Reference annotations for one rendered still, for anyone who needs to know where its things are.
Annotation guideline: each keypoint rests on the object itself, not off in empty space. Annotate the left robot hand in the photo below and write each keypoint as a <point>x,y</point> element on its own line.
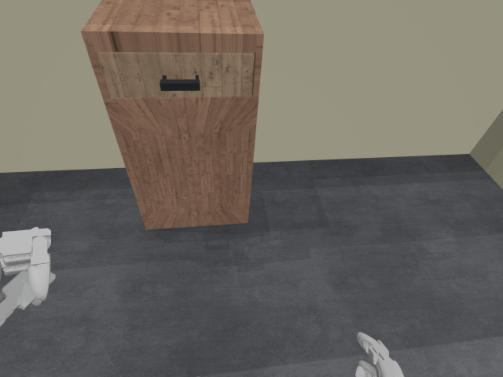
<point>25,252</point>

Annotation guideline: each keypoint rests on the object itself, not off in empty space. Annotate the right robot hand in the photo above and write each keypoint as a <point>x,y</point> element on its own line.
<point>379,355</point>

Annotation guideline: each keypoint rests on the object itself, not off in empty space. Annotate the cabinet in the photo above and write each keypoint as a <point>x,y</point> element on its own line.
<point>189,159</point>

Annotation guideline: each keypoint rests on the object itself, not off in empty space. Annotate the drawer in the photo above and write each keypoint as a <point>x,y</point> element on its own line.
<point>138,74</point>

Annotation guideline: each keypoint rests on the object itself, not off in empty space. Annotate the handle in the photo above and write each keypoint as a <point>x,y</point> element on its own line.
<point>180,84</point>

